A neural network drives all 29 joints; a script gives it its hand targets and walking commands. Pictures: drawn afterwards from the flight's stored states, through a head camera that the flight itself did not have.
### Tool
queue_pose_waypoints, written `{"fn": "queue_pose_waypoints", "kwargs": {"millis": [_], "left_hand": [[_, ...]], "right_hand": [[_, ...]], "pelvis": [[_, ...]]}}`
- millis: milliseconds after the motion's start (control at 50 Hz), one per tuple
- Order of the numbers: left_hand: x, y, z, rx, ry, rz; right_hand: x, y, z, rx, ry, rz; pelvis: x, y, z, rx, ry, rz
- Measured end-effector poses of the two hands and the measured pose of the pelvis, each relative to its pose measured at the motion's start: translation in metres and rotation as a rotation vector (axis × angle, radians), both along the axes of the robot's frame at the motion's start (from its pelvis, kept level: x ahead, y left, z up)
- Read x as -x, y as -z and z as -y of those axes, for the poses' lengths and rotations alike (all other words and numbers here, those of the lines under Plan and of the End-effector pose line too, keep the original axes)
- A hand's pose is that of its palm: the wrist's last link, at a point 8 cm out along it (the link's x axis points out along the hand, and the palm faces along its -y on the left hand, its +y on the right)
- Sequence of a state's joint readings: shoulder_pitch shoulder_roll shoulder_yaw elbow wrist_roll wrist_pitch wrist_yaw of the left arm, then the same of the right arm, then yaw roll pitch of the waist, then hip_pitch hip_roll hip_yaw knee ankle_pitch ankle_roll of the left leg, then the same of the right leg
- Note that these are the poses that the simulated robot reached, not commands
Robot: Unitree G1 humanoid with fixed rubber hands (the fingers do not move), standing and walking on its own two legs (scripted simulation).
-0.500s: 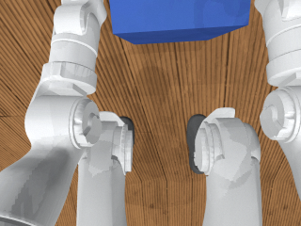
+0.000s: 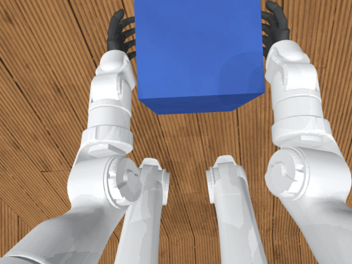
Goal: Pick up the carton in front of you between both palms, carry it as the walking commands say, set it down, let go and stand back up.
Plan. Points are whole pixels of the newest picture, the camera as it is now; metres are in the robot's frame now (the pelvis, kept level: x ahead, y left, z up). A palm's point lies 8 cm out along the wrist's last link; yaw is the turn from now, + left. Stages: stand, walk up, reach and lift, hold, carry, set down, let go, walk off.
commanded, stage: reach and lift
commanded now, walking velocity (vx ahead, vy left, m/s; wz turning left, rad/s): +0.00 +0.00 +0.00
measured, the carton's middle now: (194, 62) +0.53 -0.03 -0.14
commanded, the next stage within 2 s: none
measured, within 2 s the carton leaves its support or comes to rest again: neither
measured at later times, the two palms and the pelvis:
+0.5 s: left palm (72, 33) +0.49 +0.13 +0.08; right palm (321, 25) +0.48 -0.17 +0.08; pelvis +0.04 +0.00 +0.12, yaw -1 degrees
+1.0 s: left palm out of the picture +0.44 +0.13 +0.23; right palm out of the picture +0.43 -0.16 +0.23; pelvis +0.09 +0.00 +0.25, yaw -2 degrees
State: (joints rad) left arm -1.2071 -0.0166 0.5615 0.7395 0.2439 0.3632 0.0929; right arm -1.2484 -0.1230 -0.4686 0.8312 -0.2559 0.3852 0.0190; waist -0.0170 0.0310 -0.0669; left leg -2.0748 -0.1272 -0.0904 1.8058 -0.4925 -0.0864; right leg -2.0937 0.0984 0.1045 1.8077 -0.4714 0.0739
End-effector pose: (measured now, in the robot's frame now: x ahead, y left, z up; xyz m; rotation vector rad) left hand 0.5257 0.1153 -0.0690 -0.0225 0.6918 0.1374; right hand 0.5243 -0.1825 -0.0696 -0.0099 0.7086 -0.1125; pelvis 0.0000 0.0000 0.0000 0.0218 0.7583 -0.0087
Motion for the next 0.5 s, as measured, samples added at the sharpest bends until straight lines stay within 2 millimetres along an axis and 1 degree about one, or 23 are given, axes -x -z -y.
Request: {"fn": "queue_pose_waypoints", "kwargs": {"millis": [100,200,500], "left_hand": [[0.003,-0.023,-0.002,0.001,-0.005,0.012],[0.01,-0.052,-0.004,0.0,-0.005,0.014],[0.039,-0.152,-0.01,0.004,-0.002,0.006]], "right_hand": [[0.004,-0.021,-0.002,-0.009,0.005,0.012],[0.012,-0.047,-0.004,-0.019,0.012,0.014],[0.044,-0.147,-0.01,-0.031,0.037,0.005]], "pelvis": [[-0.003,-0.017,0.0,0.0,0.002,-0.009],[-0.011,-0.039,0.001,-0.001,0.006,0.001],[-0.041,-0.121,0.0,0.006,0.01,0.118]]}}
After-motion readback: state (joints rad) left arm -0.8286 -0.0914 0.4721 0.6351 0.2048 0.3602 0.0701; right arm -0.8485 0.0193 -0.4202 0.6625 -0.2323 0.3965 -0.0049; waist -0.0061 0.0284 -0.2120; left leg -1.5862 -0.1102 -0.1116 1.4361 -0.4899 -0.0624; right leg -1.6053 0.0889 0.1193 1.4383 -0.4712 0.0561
